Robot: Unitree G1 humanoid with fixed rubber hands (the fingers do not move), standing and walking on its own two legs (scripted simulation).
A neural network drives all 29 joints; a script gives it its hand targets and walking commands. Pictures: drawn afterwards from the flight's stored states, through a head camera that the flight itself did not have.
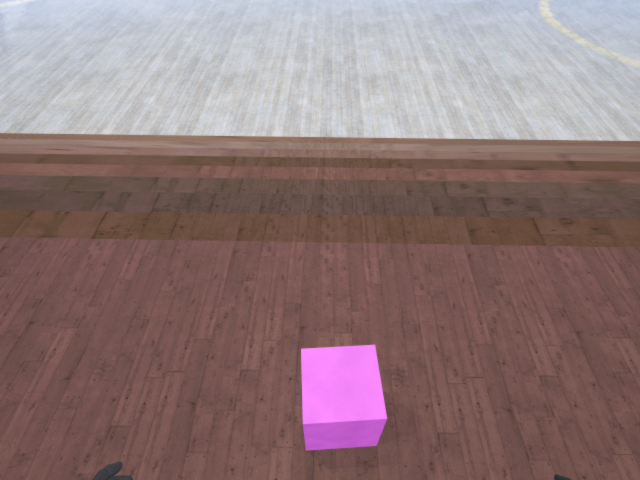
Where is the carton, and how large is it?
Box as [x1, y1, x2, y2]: [301, 345, 386, 450]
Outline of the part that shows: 374,345 301,349 302,411 306,450 376,445 386,420 386,414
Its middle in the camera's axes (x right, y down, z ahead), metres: +0.05 +0.45 +1.11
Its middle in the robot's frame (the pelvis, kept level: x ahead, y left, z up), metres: +0.45 -0.03 -0.66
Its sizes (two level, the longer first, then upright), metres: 0.210 0.200 0.250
